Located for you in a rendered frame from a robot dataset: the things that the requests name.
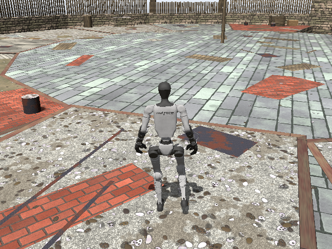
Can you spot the left robot foot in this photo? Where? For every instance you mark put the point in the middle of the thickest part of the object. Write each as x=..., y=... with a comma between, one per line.
x=160, y=206

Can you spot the right robot forearm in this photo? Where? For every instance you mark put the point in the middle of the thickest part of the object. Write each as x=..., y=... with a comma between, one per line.
x=191, y=137

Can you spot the left robot forearm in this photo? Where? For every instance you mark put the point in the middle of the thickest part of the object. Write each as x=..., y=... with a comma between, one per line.
x=140, y=137

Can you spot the robot right hand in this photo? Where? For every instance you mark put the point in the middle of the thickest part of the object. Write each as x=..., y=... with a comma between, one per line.
x=190, y=147

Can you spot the robot left upper arm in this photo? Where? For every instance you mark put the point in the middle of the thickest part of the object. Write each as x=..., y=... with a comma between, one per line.
x=146, y=117

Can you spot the robot left hand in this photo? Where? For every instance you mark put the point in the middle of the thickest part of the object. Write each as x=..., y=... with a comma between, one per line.
x=139, y=146

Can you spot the robot torso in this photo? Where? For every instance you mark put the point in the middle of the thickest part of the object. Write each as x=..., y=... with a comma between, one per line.
x=165, y=119

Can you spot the robot right upper arm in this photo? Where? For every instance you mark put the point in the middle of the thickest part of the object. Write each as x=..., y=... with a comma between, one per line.
x=184, y=118

